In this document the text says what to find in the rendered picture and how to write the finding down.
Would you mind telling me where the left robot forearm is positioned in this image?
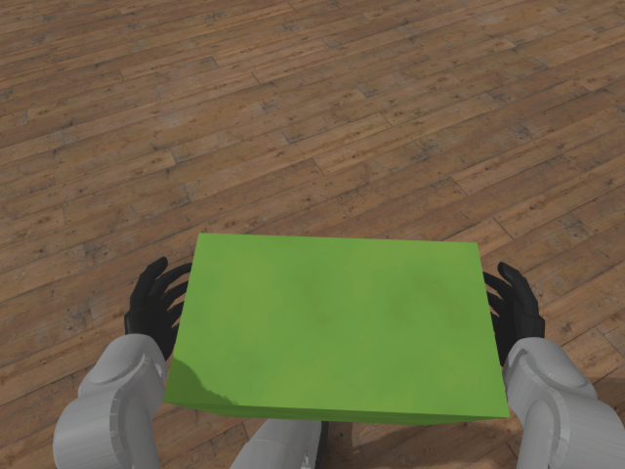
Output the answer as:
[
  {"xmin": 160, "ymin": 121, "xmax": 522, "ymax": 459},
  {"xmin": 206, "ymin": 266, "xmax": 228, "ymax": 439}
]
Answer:
[{"xmin": 53, "ymin": 334, "xmax": 168, "ymax": 469}]

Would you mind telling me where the left robot thigh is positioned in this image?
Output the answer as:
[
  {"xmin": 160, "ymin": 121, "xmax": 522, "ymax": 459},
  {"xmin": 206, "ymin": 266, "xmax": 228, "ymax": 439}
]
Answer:
[{"xmin": 230, "ymin": 418, "xmax": 321, "ymax": 469}]

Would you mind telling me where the carton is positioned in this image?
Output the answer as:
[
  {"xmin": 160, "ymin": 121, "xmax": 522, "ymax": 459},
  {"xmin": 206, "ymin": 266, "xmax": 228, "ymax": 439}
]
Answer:
[{"xmin": 163, "ymin": 233, "xmax": 510, "ymax": 425}]

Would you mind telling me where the right robot hand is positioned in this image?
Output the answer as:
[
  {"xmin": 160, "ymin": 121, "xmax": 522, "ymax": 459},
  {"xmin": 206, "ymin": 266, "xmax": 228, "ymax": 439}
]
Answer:
[{"xmin": 483, "ymin": 262, "xmax": 545, "ymax": 367}]

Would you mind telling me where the right robot forearm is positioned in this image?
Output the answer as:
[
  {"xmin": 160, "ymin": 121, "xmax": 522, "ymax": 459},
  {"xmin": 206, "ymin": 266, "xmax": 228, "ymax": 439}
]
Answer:
[{"xmin": 502, "ymin": 337, "xmax": 625, "ymax": 469}]

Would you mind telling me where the left robot hand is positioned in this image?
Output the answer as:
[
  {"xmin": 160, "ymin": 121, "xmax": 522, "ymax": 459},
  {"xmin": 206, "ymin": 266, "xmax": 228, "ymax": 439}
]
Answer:
[{"xmin": 124, "ymin": 257, "xmax": 192, "ymax": 362}]

